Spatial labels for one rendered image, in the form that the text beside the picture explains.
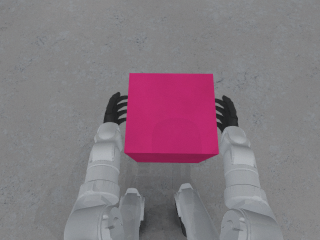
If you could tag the robot right hand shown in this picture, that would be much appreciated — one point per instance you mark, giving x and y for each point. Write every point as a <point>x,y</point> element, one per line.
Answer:
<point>229,113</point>

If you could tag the robot left upper arm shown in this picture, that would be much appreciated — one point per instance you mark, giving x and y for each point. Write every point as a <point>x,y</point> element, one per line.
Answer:
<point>101,222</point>

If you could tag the right robot foot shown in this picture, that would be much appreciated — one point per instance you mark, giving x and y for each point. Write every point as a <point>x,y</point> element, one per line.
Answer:
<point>182,225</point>

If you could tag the robot left forearm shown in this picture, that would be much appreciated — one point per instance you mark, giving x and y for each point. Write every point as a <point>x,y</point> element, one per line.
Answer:
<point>101,182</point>

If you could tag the robot left hand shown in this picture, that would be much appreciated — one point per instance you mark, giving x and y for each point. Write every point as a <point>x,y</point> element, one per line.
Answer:
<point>112,114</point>

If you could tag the robot right forearm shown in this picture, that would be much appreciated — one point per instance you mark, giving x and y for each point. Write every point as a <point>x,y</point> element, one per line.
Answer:
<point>242,183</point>

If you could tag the carton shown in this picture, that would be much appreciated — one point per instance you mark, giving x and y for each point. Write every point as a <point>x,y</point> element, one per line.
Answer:
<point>171,118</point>

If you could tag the robot right upper arm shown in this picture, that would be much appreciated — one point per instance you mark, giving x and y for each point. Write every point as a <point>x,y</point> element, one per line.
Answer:
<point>242,224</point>

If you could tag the right robot thigh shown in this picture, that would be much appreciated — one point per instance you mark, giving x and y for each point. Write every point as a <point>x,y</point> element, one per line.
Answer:
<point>190,208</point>

